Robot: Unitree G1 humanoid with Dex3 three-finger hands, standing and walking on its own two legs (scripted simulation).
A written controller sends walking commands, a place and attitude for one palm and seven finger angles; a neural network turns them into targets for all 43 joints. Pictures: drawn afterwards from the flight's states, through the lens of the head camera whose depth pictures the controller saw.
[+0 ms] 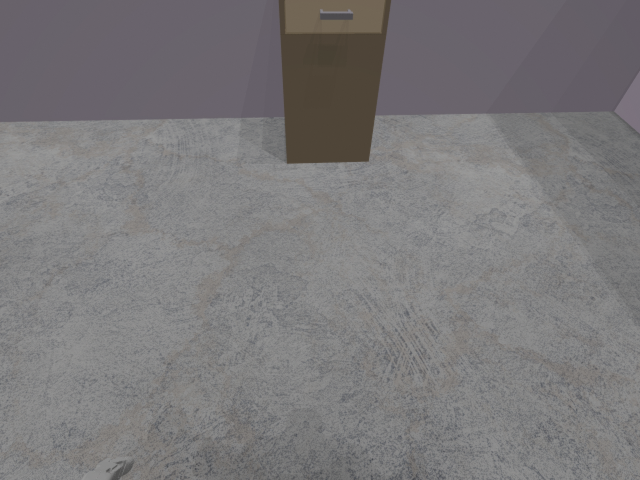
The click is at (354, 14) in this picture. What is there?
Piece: drawer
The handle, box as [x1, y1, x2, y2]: [320, 9, 352, 19]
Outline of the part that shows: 320,9 320,19 352,19 352,12 349,9 346,12 323,11 322,9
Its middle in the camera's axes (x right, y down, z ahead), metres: +0.06 -0.88 +1.50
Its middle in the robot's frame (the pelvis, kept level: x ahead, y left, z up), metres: +1.72 +0.01 -0.03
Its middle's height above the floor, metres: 0.73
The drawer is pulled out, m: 0.00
